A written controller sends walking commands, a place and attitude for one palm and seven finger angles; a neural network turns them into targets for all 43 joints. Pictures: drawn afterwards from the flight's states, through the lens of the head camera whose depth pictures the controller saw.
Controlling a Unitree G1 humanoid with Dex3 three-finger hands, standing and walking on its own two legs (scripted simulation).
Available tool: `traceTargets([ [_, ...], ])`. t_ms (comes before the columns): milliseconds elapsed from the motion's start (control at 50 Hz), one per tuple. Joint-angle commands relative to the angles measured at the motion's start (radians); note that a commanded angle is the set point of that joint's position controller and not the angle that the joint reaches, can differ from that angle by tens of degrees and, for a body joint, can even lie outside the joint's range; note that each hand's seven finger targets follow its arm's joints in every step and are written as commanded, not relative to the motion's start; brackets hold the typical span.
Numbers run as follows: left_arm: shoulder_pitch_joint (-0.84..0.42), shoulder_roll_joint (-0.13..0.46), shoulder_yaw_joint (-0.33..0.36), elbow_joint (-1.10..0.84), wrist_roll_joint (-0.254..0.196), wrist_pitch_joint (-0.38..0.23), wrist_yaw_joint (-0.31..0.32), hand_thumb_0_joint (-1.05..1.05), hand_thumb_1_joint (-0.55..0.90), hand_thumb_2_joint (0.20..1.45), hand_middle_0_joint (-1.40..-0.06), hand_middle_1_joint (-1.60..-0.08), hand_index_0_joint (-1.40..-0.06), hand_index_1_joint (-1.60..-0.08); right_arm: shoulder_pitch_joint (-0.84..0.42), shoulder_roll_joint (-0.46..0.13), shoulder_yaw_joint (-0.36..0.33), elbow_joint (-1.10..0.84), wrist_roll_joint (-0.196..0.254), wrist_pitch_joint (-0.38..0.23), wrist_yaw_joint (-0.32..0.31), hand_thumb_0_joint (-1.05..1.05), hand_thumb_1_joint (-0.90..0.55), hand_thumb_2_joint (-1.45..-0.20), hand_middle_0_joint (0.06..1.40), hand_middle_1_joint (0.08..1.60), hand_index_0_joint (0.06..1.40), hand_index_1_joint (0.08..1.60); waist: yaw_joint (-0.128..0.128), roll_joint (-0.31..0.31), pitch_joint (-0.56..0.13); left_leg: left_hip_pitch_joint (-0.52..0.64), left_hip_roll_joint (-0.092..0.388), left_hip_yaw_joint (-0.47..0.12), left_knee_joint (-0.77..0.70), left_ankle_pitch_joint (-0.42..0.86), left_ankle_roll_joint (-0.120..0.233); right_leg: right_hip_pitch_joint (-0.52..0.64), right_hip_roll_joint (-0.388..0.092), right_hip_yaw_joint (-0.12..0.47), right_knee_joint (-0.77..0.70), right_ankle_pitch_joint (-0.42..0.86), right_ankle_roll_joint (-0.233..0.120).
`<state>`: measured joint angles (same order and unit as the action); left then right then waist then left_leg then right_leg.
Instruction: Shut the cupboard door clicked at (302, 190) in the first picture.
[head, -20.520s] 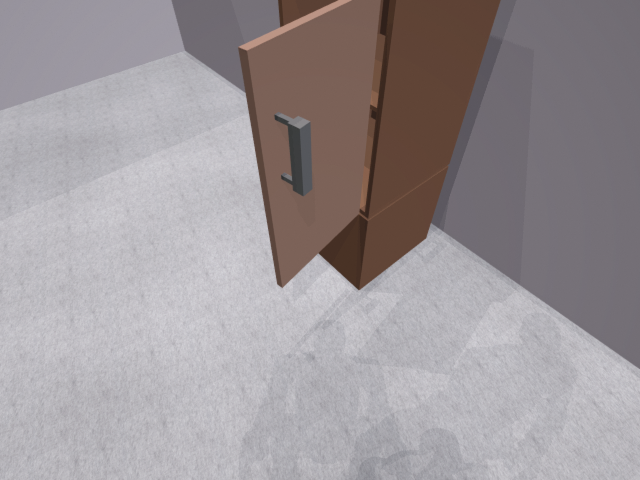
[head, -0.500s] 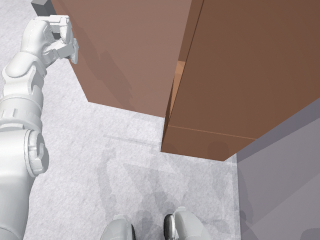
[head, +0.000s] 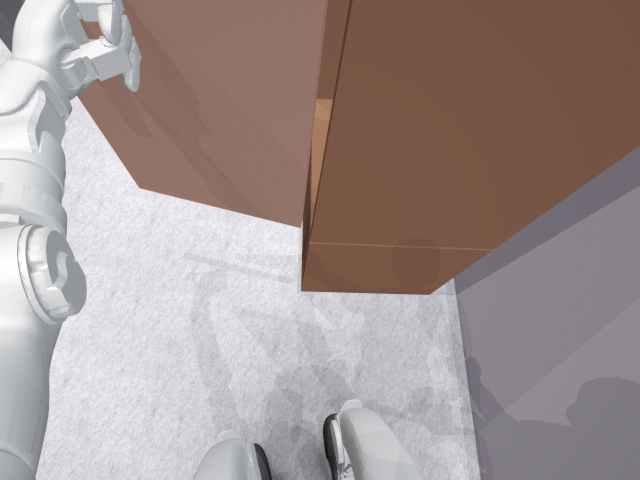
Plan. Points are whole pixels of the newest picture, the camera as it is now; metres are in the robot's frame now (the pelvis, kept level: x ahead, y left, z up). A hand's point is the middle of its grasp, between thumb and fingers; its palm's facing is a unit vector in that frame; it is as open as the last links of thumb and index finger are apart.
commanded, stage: push the door shut along its arc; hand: left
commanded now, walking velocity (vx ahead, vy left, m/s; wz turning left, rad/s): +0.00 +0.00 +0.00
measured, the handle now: (33, 23) +0.62 +0.20 +0.12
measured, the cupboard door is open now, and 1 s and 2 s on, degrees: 77 66 66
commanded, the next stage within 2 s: pull the fist back off the door in 0.52 s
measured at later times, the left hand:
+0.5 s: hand (138, 47) +0.57 +0.10 +0.13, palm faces -0.38 -0.93 -0.02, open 3.5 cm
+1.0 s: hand (168, 25) +0.60 +0.07 +0.13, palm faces +0.02 -1.00 -0.05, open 3.3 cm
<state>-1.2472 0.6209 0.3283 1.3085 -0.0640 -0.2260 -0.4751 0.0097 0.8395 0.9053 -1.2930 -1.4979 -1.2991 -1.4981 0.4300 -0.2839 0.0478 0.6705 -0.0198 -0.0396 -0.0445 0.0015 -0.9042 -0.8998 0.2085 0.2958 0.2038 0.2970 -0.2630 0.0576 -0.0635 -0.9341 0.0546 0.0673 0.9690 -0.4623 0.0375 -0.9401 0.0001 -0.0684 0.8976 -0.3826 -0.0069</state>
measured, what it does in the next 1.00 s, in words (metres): stands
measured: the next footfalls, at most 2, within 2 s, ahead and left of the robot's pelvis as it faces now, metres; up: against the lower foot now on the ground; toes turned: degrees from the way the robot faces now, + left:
none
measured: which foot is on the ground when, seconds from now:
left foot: down 0.00-1.00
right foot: down 0.00-1.00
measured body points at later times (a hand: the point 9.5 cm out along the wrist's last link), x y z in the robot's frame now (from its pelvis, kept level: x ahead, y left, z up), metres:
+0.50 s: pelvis -0.01 -0.01 -0.01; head +0.17 +0.01 +0.40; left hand +0.58 +0.15 +0.13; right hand -0.03 -0.30 -0.11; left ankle -0.01 +0.09 -0.68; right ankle +0.01 -0.12 -0.68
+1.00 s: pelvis -0.02 -0.02 -0.01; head +0.15 -0.02 +0.41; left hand +0.59 +0.12 +0.13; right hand -0.12 -0.24 -0.11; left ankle -0.01 +0.09 -0.68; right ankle +0.01 -0.12 -0.68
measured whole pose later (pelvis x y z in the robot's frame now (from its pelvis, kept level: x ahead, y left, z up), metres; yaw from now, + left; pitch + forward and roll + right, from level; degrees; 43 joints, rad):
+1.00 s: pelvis -0.02 -0.02 -0.01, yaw +1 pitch +27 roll -2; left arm -1.42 0.56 0.36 1.41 0.08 -0.22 0.03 0.03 0.93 0.94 -1.29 -1.50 -1.31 -1.50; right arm 0.52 -0.24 0.05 0.68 -0.08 -0.04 0.07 0.00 -0.91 -0.90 0.21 0.30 0.20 0.30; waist -0.32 0.09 -0.07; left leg -1.04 0.07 0.04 1.00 -0.43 0.02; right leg -1.04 0.01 -0.10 0.93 -0.36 -0.03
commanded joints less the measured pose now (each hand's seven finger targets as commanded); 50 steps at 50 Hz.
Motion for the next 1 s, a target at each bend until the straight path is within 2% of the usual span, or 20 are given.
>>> traceTargets([
  [0, -0.483, 0.234, 0.023, -0.247, -0.028, -0.05, -0.008, 0.0, 0.9, 0.9, -1.3, -1.5, -1.3, -1.5, 0.21, -0.206, -0.088, -0.026, 0.007, 0.0, -0.019, 0.0, -0.9, -0.9, 0.2, 0.3, 0.2, 0.3, -0.008, 0.09, -0.631, 0.465, -0.031, -0.126, -0.048, 0.575, -0.007, 0.257, 0.051, 0.032, -0.073, 0.47, -0.013],
  [60, -0.557, 0.161, -0.04, -0.236, -0.045, -0.033, -0.029, 0.0, 0.9, 0.9, -1.3, -1.5, -1.3, -1.5, 0.216, -0.2, -0.088, -0.005, 0.008, 0.001, -0.027, 0.0, -0.9, -0.9, 0.2, 0.3, 0.2, 0.3, -0.046, 0.091, -0.564, 0.47, -0.033, -0.121, -0.049, 0.556, -0.001, 0.221, 0.052, 0.025, -0.088, 0.456, -0.014],
  [120, -0.564, 0.194, -0.023, -0.217, -0.046, -0.021, -0.037, 0.0, 0.9, 0.9, -1.3, -1.5, -1.3, -1.5, 0.211, -0.21, -0.089, 0.007, 0.005, 0.001, -0.027, 0.0, -0.9, -0.9, 0.2, 0.3, 0.2, 0.3, -0.041, 0.109, -0.563, 0.479, -0.033, -0.124, -0.041, 0.56, -0.004, 0.198, 0.055, 0.025, -0.088, 0.447, -0.017],
  [160, -0.618, 0.149, -0.061, -0.219, -0.055, -0.023, -0.038, 0.0, 0.9, 0.9, -1.3, -1.5, -1.3, -1.5, 0.213, -0.204, -0.084, 0.021, 0.004, -0.001, -0.032, 0.0, -0.9, -0.9, 0.2, 0.3, 0.2, 0.3, -0.063, 0.128, -0.539, 0.479, -0.033, -0.119, -0.035, 0.551, 0.0, 0.172, 0.055, 0.02, -0.086, 0.437, -0.02],
  [220, -0.667, 0.111, -0.093, -0.222, -0.051, -0.025, -0.036, 0.0, 0.9, 0.9, -1.3, -1.5, -1.3, -1.5, 0.205, -0.208, -0.088, 0.039, -0.001, -0.008, -0.028, 0.0, -0.9, -0.9, 0.2, 0.3, 0.2, 0.3, -0.074, 0.177, -0.549, 0.521, -0.027, -0.135, -0.017, 0.568, -0.006, 0.102, 0.057, 0.012, -0.073, 0.4, -0.023],
  [360, -0.746, 0.003, -0.164, -0.238, -0.059, -0.022, -0.037, 0.0, 0.9, 0.9, -1.3, -1.5, -1.3, -1.5, 0.193, -0.21, -0.093, 0.075, -0.005, -0.027, -0.027, 0.0, -0.9, -0.9, 0.2, 0.3, 0.2, 0.3, -0.098, 0.198, -0.597, 0.583, -0.023, -0.149, 0.018, 0.603, 0.0, 0.017, 0.061, -0.003, -0.045, 0.368, -0.028],
  [460, -0.782, -0.007, -0.172, -0.19, -0.059, 0.003, -0.032, 0.0, 0.9, 0.9, -1.3, -1.5, -1.3, -1.5, 0.186, -0.214, -0.086, 0.091, -0.001, -0.039, -0.033, 0.0, -0.9, -0.9, 0.2, 0.3, 0.2, 0.3, -0.118, 0.16, -0.571, 0.516, -0.029, -0.138, 0.029, 0.514, 0.008, 0.011, 0.06, -0.007, -0.04, 0.333, -0.027],
  [480, -0.81, 0.004, -0.171, -0.202, -0.057, -0.001, -0.031, 0.0, 0.9, 0.9, -1.3, -1.5, -1.3, -1.5, 0.18, -0.216, -0.085, 0.092, -0.002, -0.045, -0.032, 0.0, -0.9, -0.9, 0.2, 0.3, 0.2, 0.3, -0.115, 0.188, -0.591, 0.514, -0.03, -0.137, 0.033, 0.505, 0.006, 0.009, 0.06, -0.002, -0.035, 0.328, -0.026],
  [560, -0.838, -0.008, -0.181, -0.212, -0.06, -0.003, -0.033, 0.0, 0.9, 0.9, -1.3, -1.5, -1.3, -1.5, 0.181, -0.214, -0.082, 0.101, -0.003, -0.06, -0.033, 0.0, -0.9, -0.9, 0.2, 0.3, 0.2, 0.3, -0.123, 0.179, -0.617, 0.502, -0.034, -0.13, 0.045, 0.493, 0.011, 0.015, 0.063, -0.008, -0.022, 0.329, -0.029],
  [600, -0.815, 0.013, -0.173, -0.157, -0.056, 0.007, -0.037, 0.0, 0.9, 0.9, -1.3, -1.5, -1.3, -1.5, 0.17, -0.215, -0.076, 0.102, 0.0, -0.065, -0.035, 0.0, -0.9, -0.9, 0.2, 0.3, 0.2, 0.3, -0.126, 0.149, -0.581, 0.448, -0.033, -0.123, 0.051, 0.44, 0.012, 0.02, 0.061, -0.003, -0.028, 0.304, -0.024],
  [620, -0.866, 0.095, 0.062, -0.165, -0.116, 0.032, 0.184, 0.0, 0.9, 0.9, -1.3, -1.5, -1.3, -1.5, 0.24, -0.173, -0.055, 0.051, -0.012, -0.078, -0.02, 0.0, -0.9, -0.9, 0.2, 0.3, 0.2, 0.3, -0.094, 0.202, -0.581, 0.322, -0.008, -0.147, 0.039, 0.399, -0.004, 0.066, 0.047, 0.035, -0.06, 0.281, -0.018],
  [660, -0.807, -0.005, 0.012, -0.124, -0.075, 0.048, 0.371, 0.0, 0.9, 0.9, -1.3, -1.5, -1.3, -1.5, 0.249, -0.168, -0.054, 0.045, -0.022, -0.082, 0.017, 0.0, -0.9, -0.9, 0.2, 0.3, 0.2, 0.3, -0.11, 0.157, -0.547, 0.281, -0.009, -0.159, 0.01, 0.35, -0.01, 0.066, 0.043, 0.026, -0.056, 0.232, -0.007],
  [680, -0.799, 0.004, 0.042, -0.113, -0.048, 0.038, 0.437, 0.0, 0.9, 0.9, -1.3, -1.5, -1.3, -1.5, 0.27, -0.168, -0.06, 0.041, -0.038, -0.078, 0.029, 0.0, -0.9, -0.9, 0.2, 0.3, 0.2, 0.3, -0.117, 0.089, -0.557, 0.258, -0.006, -0.162, 0.02, 0.349, -0.008, 0.084, 0.041, 0.023, -0.048, 0.238, 0.002],
  [720, -0.85, 0.031, 0.066, -0.191, 0.033, -0.021, 0.57, 0.0, 0.9, 0.9, -1.3, -1.5, -1.3, -1.5, 0.306, -0.164, -0.067, 0.036, -0.072, -0.076, 0.063, 0.0, -0.9, -0.9, 0.2, 0.3, 0.2, 0.3, -0.111, 0.135, -0.634, 0.264, -0.014, -0.159, 0.04, 0.398, -0.009, 0.095, 0.036, 0.027, -0.026, 0.281, 0.002],
  [740, -0.86, 0.02, 0.029, -0.212, 0.096, -0.056, 0.608, 0.0, 0.9, 0.9, -1.3, -1.5, -1.3, -1.5, 0.313, -0.16, -0.07, 0.036, -0.085, -0.074, 0.083, 0.0, -0.9, -0.9, 0.2, 0.3, 0.2, 0.3, -0.111, 0.195, -0.663, 0.293, -0.019, -0.157, 0.049, 0.431, -0.011, 0.073, 0.035, 0.029, -0.015, 0.296, -0.001],
  [800, -0.811, 0.09, 0.009, -0.17, 0.212, -0.115, 0.619, 0.0, 0.9, 0.9, -1.3, -1.5, -1.3, -1.5, 0.339, -0.169, -0.078, 0.03, -0.093, -0.049, 0.116, 0.0, -0.9, -0.9, 0.2, 0.3, 0.2, 0.3, -0.104, 0.18, -0.676, 0.301, -0.024, -0.149, 0.044, 0.442, -0.011, 0.106, 0.035, 0.032, -0.013, 0.315, -0.005],
  [840, -0.784, 0.114, 0.002, -0.123, 0.221, -0.099, 0.58, 0.0, 0.9, 0.9, -1.3, -1.5, -1.3, -1.5, 0.336, -0.176, -0.079, 0.015, -0.08, -0.03, 0.119, 0.0, -0.9, -0.9, 0.2, 0.3, 0.2, 0.3, -0.101, 0.155, -0.645, 0.26, -0.033, -0.131, 0.011, 0.373, -0.005, 0.173, 0.036, 0.043, -0.045, 0.302, -0.004],
  [860, -0.774, 0.125, 0.008, -0.11, 0.209, -0.087, 0.555, 0.0, 0.9, 0.9, -1.3, -1.5, -1.3, -1.5, 0.341, -0.179, -0.079, 0.008, -0.075, -0.022, 0.115, 0.0, -0.9, -0.9, 0.2, 0.3, 0.2, 0.3, -0.1, 0.146, -0.646, 0.251, -0.037, -0.125, -0.003, 0.359, -0.001, 0.21, 0.038, 0.051, -0.059, 0.312, -0.004],
  [920, -0.722, 0.144, 0.039, -0.118, 0.15, -0.049, 0.491, 0.0, 0.9, 0.9, -1.3, -1.5, -1.3, -1.5, 0.33, -0.178, -0.077, -0.02, -0.053, -0.006, 0.101, 0.0, -0.9, -0.9, 0.2, 0.3, 0.2, 0.3, -0.062, 0.134, -0.653, 0.236, -0.045, -0.109, -0.05, 0.311, -0.002, 0.305, 0.041, 0.06, -0.098, 0.308, -0.006],
  [980, -0.627, 0.087, 0.038, -0.136, 0.092, -0.052, 0.461, 0.0, 0.9, 0.9, -1.3, -1.5, -1.3, -1.5, 0.33, -0.173, -0.078, -0.022, -0.044, -0.003, 0.092, 0.0, -0.9, -0.9, 0.2, 0.3, 0.2, 0.3, -0.045, 0.108, -0.627, 0.289, -0.039, -0.112, -0.086, 0.323, -0.004, 0.308, 0.045, 0.049, -0.126, 0.311, -0.004],
])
